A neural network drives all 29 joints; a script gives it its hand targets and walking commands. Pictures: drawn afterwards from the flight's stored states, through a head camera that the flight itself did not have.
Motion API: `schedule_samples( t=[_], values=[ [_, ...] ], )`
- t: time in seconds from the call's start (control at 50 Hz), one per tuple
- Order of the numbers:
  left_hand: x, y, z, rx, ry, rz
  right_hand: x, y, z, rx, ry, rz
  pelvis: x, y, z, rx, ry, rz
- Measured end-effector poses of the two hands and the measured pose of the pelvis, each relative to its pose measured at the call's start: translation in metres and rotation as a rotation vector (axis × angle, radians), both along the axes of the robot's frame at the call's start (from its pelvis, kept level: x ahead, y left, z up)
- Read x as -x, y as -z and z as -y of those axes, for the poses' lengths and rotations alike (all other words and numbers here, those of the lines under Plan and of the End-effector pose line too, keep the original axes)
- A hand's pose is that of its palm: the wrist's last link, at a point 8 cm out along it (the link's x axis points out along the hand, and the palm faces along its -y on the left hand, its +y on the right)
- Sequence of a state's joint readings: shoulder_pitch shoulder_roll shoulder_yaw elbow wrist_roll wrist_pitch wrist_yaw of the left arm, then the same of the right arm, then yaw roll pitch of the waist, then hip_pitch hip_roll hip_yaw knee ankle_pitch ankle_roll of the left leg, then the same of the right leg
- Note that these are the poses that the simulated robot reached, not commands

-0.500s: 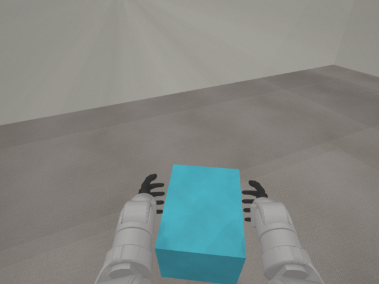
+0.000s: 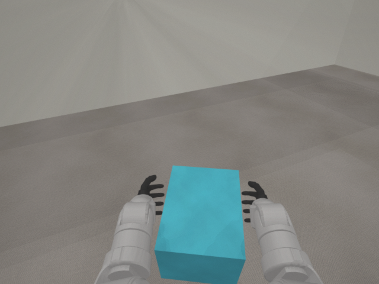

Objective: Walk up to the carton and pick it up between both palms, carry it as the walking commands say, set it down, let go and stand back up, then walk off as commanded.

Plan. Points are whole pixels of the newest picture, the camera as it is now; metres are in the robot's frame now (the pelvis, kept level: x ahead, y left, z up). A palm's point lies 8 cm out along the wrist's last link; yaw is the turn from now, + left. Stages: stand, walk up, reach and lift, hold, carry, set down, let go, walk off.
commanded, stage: hold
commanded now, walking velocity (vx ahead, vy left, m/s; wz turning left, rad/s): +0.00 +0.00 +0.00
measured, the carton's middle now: (201, 221) +0.33 -0.01 -0.04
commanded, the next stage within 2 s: carry in 0.16 s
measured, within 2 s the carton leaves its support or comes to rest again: neither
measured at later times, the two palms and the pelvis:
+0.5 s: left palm (104, 200) +0.29 +0.21 +0.09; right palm (220, 197) +0.31 -0.05 +0.08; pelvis -0.02 +0.05 -0.01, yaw +6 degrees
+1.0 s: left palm (27, 240) +0.20 +0.33 +0.08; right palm (162, 212) +0.27 +0.08 +0.08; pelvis -0.06 +0.12 -0.03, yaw +18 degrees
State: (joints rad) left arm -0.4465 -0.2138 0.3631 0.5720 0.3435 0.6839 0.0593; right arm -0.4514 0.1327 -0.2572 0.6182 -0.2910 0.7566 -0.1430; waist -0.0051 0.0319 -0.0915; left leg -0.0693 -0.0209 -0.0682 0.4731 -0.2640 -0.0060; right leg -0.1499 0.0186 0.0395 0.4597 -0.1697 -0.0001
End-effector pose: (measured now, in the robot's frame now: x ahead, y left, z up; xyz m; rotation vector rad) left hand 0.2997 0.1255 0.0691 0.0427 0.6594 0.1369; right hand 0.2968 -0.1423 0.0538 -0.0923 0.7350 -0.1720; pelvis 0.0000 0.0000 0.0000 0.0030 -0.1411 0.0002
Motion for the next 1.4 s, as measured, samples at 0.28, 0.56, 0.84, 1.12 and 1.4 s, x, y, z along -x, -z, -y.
schedule_samples(
  t=[0.28, 0.56, 0.84, 1.12, 1.4],
  values=[
    [-0.005, 0.002, -0.007, -0.021, -0.004, 0.007, -0.007, 0.001, -0.012, 0.092, -0.016, -0.011, 0.010, 0.001, -0.007, -0.005, -0.026, -0.112],
    [0.012, -0.026, -0.094, 0.021, -0.211, 0.062, -0.015, -0.028, -0.104, 0.043, -0.052, 0.037, 0.018, 0.007, -0.049, 0.036, -0.121, -0.254],
    [0.054, -0.030, -0.133, 0.008, -0.286, 0.025, 0.009, -0.027, -0.144, -0.009, -0.110, 0.011, 0.040, 0.010, -0.070, 0.010, -0.234, -0.291],
    [0.131, -0.016, -0.232, 0.002, -0.424, -0.003, 0.045, -0.025, -0.251, -0.009, -0.260, 0.017, 0.074, 0.022, -0.132, 0.040, -0.360, -0.238],
    [0.192, -0.043, -0.288, -0.052, -0.546, -0.015, 0.078, -0.033, -0.322, -0.049, -0.383, -0.001, 0.111, 0.003, -0.165, -0.002, -0.507, -0.265]
  ],
)
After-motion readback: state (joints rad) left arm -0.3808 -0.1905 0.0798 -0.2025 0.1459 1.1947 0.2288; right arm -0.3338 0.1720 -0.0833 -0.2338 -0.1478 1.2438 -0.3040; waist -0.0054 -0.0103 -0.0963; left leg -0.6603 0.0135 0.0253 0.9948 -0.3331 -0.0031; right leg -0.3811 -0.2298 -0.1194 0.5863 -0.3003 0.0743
